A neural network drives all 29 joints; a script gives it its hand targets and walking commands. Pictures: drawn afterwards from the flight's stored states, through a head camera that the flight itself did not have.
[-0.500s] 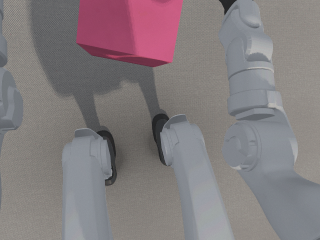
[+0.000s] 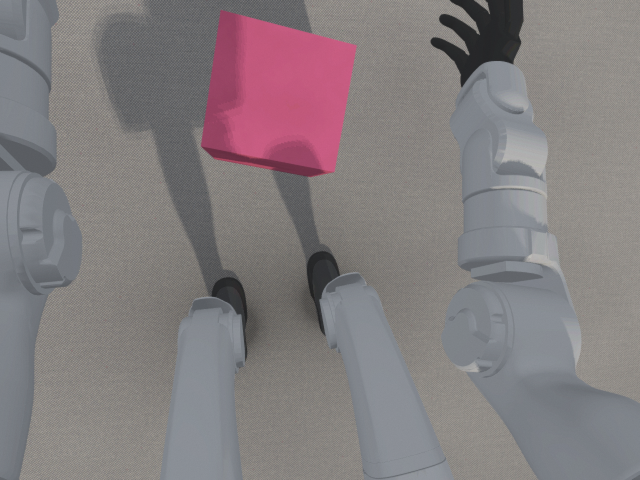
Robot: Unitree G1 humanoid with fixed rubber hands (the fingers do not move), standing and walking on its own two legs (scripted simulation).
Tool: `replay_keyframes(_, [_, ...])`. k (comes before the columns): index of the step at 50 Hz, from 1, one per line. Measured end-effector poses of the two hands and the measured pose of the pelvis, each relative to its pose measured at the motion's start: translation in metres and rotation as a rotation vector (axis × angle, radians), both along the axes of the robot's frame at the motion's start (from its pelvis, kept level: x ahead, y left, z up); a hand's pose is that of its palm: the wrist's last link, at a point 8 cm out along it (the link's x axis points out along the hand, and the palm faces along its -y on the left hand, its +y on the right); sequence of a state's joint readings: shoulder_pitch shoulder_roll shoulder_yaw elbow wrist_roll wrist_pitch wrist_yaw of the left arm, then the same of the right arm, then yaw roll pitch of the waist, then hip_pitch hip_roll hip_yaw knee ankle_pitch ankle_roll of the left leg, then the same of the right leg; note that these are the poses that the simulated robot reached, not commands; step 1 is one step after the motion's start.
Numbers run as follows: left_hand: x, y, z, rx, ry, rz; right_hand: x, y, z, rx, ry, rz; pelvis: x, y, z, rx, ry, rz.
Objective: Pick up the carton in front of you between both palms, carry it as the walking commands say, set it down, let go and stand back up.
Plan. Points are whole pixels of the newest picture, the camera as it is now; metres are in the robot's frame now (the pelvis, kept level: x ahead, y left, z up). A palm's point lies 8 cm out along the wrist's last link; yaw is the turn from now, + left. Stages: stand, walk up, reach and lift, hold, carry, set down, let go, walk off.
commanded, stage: set down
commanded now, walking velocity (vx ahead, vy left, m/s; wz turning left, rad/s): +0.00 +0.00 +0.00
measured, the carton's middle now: (275, 110) +0.54 -0.04 -0.48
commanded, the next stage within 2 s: let go in 0.02 s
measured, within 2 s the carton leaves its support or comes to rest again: neither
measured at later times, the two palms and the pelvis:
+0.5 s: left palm out of the picture +0.45 +0.18 +0.00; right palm (598, 155) +0.40 -0.24 +0.01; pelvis +0.05 -0.02 +0.11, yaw +4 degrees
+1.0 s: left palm out of the picture +0.31 +0.21 +0.08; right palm out of the picture +0.26 -0.25 +0.10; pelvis +0.10 -0.02 +0.16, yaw +1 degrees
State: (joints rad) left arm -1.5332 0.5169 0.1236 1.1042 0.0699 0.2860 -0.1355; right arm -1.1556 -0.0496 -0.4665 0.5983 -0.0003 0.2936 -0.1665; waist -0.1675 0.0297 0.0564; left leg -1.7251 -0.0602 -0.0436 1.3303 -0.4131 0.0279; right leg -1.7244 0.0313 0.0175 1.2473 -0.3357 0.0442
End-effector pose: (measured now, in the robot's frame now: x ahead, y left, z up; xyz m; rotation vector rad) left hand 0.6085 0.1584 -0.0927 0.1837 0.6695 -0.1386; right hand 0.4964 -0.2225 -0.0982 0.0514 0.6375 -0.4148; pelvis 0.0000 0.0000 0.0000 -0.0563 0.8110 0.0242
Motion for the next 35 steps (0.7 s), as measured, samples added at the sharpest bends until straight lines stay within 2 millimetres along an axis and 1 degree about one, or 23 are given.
replay_keyframes(6, [-0.007, 0.004, 0.026, 0.002, 0.007, 0.015, -0.004, 0.003, 0.026, -0.010, 0.009, 0.030, 0.006, -0.001, 0.029, 0.013, -0.015, 0.002])
replay_keyframes(10, [-0.025, 0.009, 0.037, 0.026, 0.004, 0.049, -0.014, 0.006, 0.039, -0.031, 0.028, 0.093, 0.013, -0.003, 0.047, 0.023, -0.027, 0.003])
replay_keyframes(13, [-0.048, 0.014, 0.044, 0.050, 0.006, 0.096, -0.029, 0.007, 0.048, -0.050, 0.056, 0.165, 0.020, -0.005, 0.061, 0.031, -0.045, 0.007])
replay_keyframes(16, [-0.078, 0.019, 0.053, 0.069, 0.010, 0.158, -0.047, 0.005, 0.060, -0.064, 0.092, 0.245, 0.028, -0.009, 0.075, 0.039, -0.077, 0.014])
replay_keyframes(20, [-0.116, 0.023, 0.071, 0.078, 0.013, 0.225, -0.071, -0.003, 0.081, -0.077, 0.128, 0.333, 0.037, -0.015, 0.092, 0.050, -0.138, 0.022])
replay_keyframes(23, [-0.141, 0.023, 0.085, 0.077, 0.015, 0.245, -0.088, -0.011, 0.098, -0.080, 0.146, 0.376, 0.043, -0.021, 0.103, 0.057, -0.193, 0.025])
replay_keyframes(30, [-0.186, 0.021, 0.112, 0.073, 0.029, 0.234, -0.133, -0.030, 0.134, -0.069, 0.165, 0.392, 0.061, -0.030, 0.124, 0.064, -0.323, 0.018])
replay_keyframes(35, [-0.212, 0.023, 0.129, 0.078, 0.040, 0.217, -0.170, -0.036, 0.154, -0.061, 0.174, 0.380, 0.074, -0.031, 0.137, 0.066, -0.418, 0.008])
